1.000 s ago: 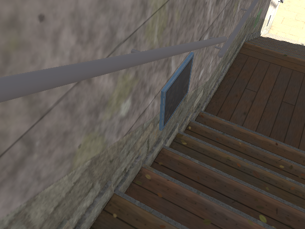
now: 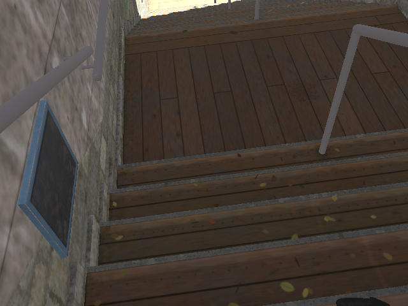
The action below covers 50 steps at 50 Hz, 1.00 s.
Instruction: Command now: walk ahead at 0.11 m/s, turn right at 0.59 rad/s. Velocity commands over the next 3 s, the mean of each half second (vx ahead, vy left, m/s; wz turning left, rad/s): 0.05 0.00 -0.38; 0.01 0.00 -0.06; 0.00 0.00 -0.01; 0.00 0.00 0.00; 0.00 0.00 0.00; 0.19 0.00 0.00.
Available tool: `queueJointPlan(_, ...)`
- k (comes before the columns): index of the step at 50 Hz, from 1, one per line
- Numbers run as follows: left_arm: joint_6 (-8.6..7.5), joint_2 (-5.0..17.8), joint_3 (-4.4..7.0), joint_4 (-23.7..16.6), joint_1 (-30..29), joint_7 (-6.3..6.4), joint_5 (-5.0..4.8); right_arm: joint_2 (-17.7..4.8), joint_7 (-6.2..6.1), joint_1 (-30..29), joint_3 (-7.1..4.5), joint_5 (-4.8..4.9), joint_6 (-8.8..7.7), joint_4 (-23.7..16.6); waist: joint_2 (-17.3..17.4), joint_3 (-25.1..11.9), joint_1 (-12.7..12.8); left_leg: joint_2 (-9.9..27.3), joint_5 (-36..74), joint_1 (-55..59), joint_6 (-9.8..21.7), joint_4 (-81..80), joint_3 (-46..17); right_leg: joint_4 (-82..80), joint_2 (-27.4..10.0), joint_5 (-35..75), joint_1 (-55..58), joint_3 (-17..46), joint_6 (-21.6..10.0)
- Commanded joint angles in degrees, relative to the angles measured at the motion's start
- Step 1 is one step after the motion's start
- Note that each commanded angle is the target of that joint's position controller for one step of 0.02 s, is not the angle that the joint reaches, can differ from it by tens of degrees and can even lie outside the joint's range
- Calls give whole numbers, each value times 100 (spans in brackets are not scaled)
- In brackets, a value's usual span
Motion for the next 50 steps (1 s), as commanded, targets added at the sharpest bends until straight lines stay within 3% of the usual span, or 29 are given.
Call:
queueJointPlan(1, 46, 753, 190, -961, -572, 43, 31, -641, -44, 551, -171, 86, 60, -251, -636, -814, -452, 138, -303, 391, -7, -116, -288, -536, -1501, 4459, 732, 2155, -909)
queueJointPlan(2, 120, 792, 187, -1081, -655, 49, 54, -670, -19, 517, -174, 101, 55, -271, -891, -842, -379, 143, -560, 398, -9, -226, -309, -483, -1486, 4205, 889, 2277, -959)
queueJointPlan(4, 218, 893, 227, -1173, -467, 68, 100, -679, 28, 268, -150, 160, -35, -449, -928, -669, -178, 82, -1198, 581, 69, -456, -314, -464, -1409, 4098, 907, 2390, -1029)
queueJointPlan(5, 249, 950, 236, -1105, -224, 72, 96, -549, 29, -91, -94, 262, -39, -612, -946, -387, 6, -88, -2272, 629, -21, -1337, -116, -635, -1277, 3842, 935, 2271, -989)
queueJointPlan(6, 276, 1040, 282, -1140, -110, 58, 82, -353, 73, 74, -50, 285, -53, -575, -913, -458, 11, -206, -2534, 1081, -8, -1664, -81, -674, -1241, 3717, 911, 2354, -1038)
queueJointPlan(7, 310, 1004, 275, -1117, 101, 94, 95, -399, 106, 297, -102, 426, -113, -477, -972, -248, 61, -235, -3416, 1275, -7, -2610, -293, -811, -1352, 3435, 965, 2615, -979)
queueJointPlan(9, 356, 937, 240, -1312, -388, 64, 24, -330, 134, 1252, -120, 419, -170, -117, -725, -471, -382, -207, -2152, 2847, 187, -4086, -146, -643, -1101, 2471, 531, 2377, -641)
queueJointPlan(10, 327, 721, 207, -1388, -390, 29, -58, -593, 100, 1444, -193, 303, -218, -28, -85, -443, -329, 316, -1066, 3777, 341, -4659, -724, 84, -680, 1095, -189, 1923, -275)
queueJointPlan(11, 293, 511, 204, -1786, -571, -12, -175, -1347, 104, 1508, -303, 171, -228, -142, 1919, -494, -218, 1787, 1700, 4543, 1037, -4884, -2684, 1110, 336, -1573, -1677, 553, 81)
queueJointPlan(12, 299, 952, 301, -1803, -878, -23, -36, -955, 192, 1538, -215, 229, -256, -134, 1475, -469, -352, 2006, 2408, 4401, 1559, -4588, -3116, 1830, 253, -2507, -2018, 272, 138)
queueJointPlan(13, 293, 947, 334, -1739, -963, -63, -58, -733, 246, 1473, -151, 240, -259, -213, 751, -445, -305, 1881, 2223, 4096, 1733, -4452, -2741, 2328, 73, -2143, -1847, 267, 273)
queueJointPlan(14, 296, 836, 302, -1671, -1043, -118, -83, -565, 246, 1330, -99, 211, -241, -232, 374, -457, -202, 1682, 2043, 3933, 1704, -4428, -2270, 2456, -42, -1755, -1751, 248, 376)
queueJointPlan(16, 388, 496, 153, -1513, -958, -207, -82, -456, 189, 1126, -56, 189, -191, -279, 610, -577, -59, 1132, 2261, 3592, 1412, -4394, -1400, 2198, -143, -1064, -1171, 47, 552)
queueJointPlan(18, 458, 302, 4, -1458, -1074, -233, -80, -480, 235, 1077, -79, 233, -197, -289, 851, -645, -78, 805, 1776, 3152, 1163, -4538, -809, 1329, -277, -757, -377, -430, 577)
queueJointPlan(19, 454, 244, -57, -1476, -1289, -250, -45, -560, 246, 1143, -101, 250, -194, -247, 937, -590, -197, 694, 1345, 2986, 1109, -4687, -722, 810, -309, -656, 31, -698, 518)
queueJointPlan(21, 503, 200, -99, -1416, -1465, -222, -96, -676, 268, 1530, -137, 281, -109, -101, 1000, -423, -344, 705, 285, 2705, 1097, -4873, -867, 178, -378, -640, 598, -1008, 454)
queueJointPlan(23, 498, 141, -136, -1185, -1301, -203, -100, -702, 302, 1670, -134, 309, -46, -11, 762, -245, -220, 712, -190, 2412, 1030, -4900, -983, -801, -439, -30, 1270, -1115, 399)
queueJointPlan(25, 432, 289, -136, -1076, -1202, -146, -6, -743, 350, 1925, -159, 281, -83, 88, 524, -223, -185, 746, -274, 2089, 851, -4850, -1077, -1229, -794, 445, 2054, -705, 307)
queueJointPlan(26, 363, 451, -137, -1121, -1189, -153, -7, -496, 423, 1984, -109, 341, -171, 55, 151, -539, -203, 586, -835, 1926, 623, -4880, -1008, -1231, -1308, 1109, 2546, -25, 174)
queueJointPlan(27, 296, 525, -114, -1057, -1359, -184, -40, -486, 437, 2151, -147, 382, -160, 156, -456, -406, -370, 295, -1344, 2477, 494, -5084, -604, -1189, -1443, 1228, 1736, 26, 54)
queueJointPlan(29, 190, 407, -142, -1000, -1382, -197, -15, -559, 370, 1939, -201, 296, -113, 280, -461, -54, -225, 199, -1116, 2956, 418, -4890, -436, -1494, -1351, 882, 1152, -21, 116)
queueJointPlan(33, 105, 310, -156, -857, -1262, -155, -66, -418, 369, 2052, -208, 281, -90, 513, -469, -174, -280, 231, -603, 3424, 413, -4824, -322, -1594, -1298, 1393, 1111, -71, 122)
queueJointPlan(34, 83, 339, -138, -822, -1357, -136, -119, -396, 394, 1866, -182, 230, -58, 462, -505, -190, -338, 162, -570, 3472, 436, -4812, -280, -1558, -1257, 1627, 1095, -75, 107)
queueJointPlan(38, 0, 306, -142, -769, -1275, -72, -100, -385, 334, 1802, -201, 253, -54, 679, -414, -315, -318, 136, -562, 3676, 397, -4759, -239, -1598, -1318, 1772, 994, -14, -27)
queueJointPlan(40, -12, 305, -155, -606, -1109, -34, -17, -338, 339, 1731, -184, 317, -80, 734, -341, -286, -324, 193, -602, 3701, 395, -4907, -288, -1733, -1285, 1389, 988, 14, 17)
queueJointPlan(46, -52, 373, -131, -281, -942, -7, -41, -415, 320, 1585, -180, 287, -96, 1046, -234, -154, -299, 281, -502, 3741, 350, -5037, -296, -1869, -1248, 1398, 1075, 13, 36)
queueJointPlan(47, -82, 395, -116, -263, -939, -23, 17, -496, 297, 1554, -204, 338, -97, 1114, -214, -89, -267, 263, -464, 3711, 362, -4964, -288, -1886, -1246, 1512, 1054, 12, 44)
queueJointPlan(48, -57, 351, -141, -190, -918, -5, 57, -415, 232, 1461, -174, 430, -122, 1118, -257, -269, -311, 306, -469, 3888, 397, -5070, -333, -1953, -1243, 1300, 1022, 34, 80)
queueJointPlan(50, -33, 346, -132, -64, -859, -6, 26, -363, 201, 1433, -138, 418, -120, 1254, -198, -196, -272, 342, -386, 3862, 431, -5049, -320, -2035, -1211, 1116, 1029, 28, 117)
Next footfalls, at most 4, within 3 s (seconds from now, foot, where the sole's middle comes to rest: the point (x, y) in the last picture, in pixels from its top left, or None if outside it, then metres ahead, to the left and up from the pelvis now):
0.20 left None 0.08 0.13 -0.76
0.50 right None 0.06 -0.08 -0.76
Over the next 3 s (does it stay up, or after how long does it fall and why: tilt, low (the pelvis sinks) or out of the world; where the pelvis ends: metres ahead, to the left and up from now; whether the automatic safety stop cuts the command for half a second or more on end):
stays up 0.13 0.00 0.00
